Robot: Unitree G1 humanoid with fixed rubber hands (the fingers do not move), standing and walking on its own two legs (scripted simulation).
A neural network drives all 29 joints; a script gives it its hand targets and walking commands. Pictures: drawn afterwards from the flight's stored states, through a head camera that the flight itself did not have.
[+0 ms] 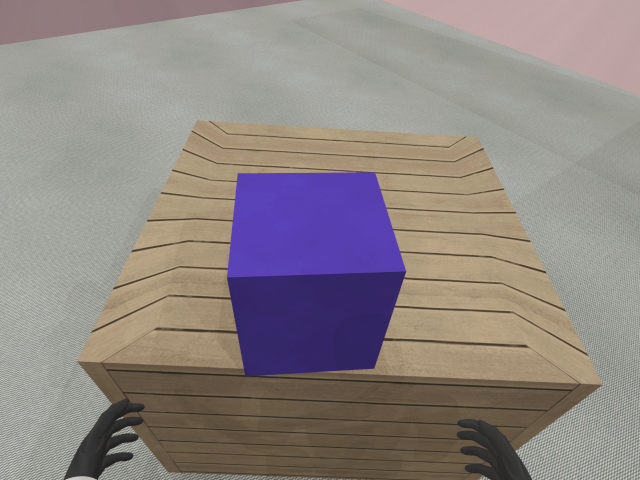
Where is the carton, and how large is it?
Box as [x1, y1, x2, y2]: [227, 172, 405, 375]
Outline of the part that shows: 374,172 238,173 227,280 245,375 343,370 374,367 405,273 405,269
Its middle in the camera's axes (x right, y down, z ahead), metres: -0.02 +0.06 +0.61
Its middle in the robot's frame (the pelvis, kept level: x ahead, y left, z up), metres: +0.43 +0.04 +0.00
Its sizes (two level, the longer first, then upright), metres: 0.210 0.200 0.250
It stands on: a pedestal, 0.65 m high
